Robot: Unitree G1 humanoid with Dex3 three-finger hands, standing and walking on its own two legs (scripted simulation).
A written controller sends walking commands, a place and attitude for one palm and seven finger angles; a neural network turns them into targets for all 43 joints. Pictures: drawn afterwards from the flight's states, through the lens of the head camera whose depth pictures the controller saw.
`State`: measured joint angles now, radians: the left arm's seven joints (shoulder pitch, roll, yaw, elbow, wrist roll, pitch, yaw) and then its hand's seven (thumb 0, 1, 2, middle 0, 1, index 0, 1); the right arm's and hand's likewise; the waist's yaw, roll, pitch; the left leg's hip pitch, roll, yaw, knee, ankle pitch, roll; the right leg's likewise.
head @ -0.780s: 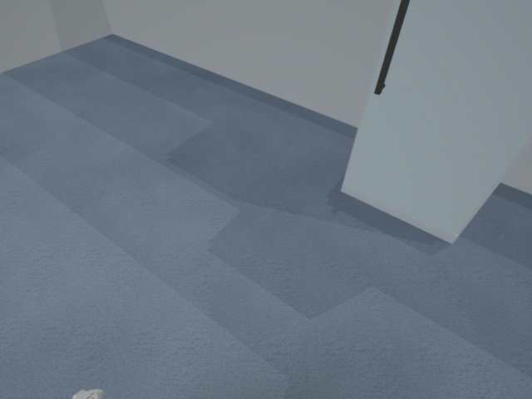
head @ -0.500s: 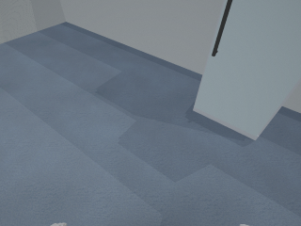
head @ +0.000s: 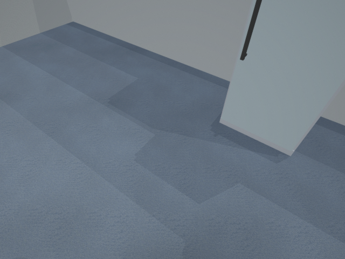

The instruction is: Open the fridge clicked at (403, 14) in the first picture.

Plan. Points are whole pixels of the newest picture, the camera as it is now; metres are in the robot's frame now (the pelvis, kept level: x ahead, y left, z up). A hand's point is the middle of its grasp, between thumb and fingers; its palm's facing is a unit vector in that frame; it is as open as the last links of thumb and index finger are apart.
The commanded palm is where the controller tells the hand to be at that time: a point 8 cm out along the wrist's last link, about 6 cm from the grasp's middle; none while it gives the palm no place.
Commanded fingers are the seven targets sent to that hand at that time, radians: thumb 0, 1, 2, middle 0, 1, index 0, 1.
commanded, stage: stand and wait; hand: left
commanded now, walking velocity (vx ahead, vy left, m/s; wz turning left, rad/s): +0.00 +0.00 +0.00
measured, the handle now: (254, 21) +1.20 -0.35 +0.07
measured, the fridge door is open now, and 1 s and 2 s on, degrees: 0 0 0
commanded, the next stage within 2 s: look at it before walking up in 0.04 s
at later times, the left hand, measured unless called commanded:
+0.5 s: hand out of the picture +0.08 +0.25 -0.16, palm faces -0.02 -0.94 -0.34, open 7.4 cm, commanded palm none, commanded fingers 0.00 0.90 0.90 -0.20 -0.30 -0.20 -0.30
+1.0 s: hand out of the picture +0.06 +0.21 -0.18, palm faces -0.03 -0.97 -0.25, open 7.4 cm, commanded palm none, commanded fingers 0.00 0.90 0.90 -0.20 -0.30 -0.20 -0.30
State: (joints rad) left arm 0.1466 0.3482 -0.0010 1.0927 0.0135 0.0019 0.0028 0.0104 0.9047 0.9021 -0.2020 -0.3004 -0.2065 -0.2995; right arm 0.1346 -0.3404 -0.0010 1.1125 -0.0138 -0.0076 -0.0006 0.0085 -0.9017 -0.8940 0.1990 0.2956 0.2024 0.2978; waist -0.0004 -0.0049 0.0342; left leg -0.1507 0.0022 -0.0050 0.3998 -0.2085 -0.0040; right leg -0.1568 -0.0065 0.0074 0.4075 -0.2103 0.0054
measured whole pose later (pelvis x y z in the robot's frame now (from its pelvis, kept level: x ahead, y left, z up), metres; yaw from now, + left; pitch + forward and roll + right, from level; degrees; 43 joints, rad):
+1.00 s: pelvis +0.04 +0.00 -0.01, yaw -2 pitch -1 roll +0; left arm 0.28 0.26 0.01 1.09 0.02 0.01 -0.01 0.01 0.91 0.90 -0.20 -0.30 -0.20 -0.30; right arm 0.23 -0.26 0.00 1.10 -0.03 -0.01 0.00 0.01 -0.90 -0.89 0.20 0.30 0.20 0.30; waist 0.01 0.00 -0.02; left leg -0.17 0.03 0.03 0.52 -0.34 0.00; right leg -0.18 0.02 0.04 0.51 -0.32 -0.01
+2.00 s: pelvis +0.43 -0.01 +0.00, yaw -12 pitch -1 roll -1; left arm 0.29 0.17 0.08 1.07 0.03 0.01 0.00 0.01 0.91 0.90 -0.20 -0.30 -0.20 -0.30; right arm 0.22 -0.15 -0.05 1.03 -0.03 -0.08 -0.04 -0.03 -0.96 -0.89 0.20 0.30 0.20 0.30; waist 0.02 -0.04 0.06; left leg -0.19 0.08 0.27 0.47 -0.25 0.05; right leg -0.51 -0.08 -0.08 1.11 -0.32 0.02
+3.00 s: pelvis +0.54 -0.06 +0.00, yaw -35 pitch +0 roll -1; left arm 0.19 0.20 0.08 1.04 0.03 0.06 -0.04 0.01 0.91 0.90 -0.20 -0.30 -0.20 -0.30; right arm 0.36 -0.16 -0.04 1.06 -0.04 -0.03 -0.03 0.01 -0.90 -0.89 0.20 0.30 0.20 0.30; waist -0.06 0.01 0.04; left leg -0.15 0.12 0.21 0.42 -0.27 -0.02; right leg -0.34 -0.05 -0.08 0.74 -0.43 0.03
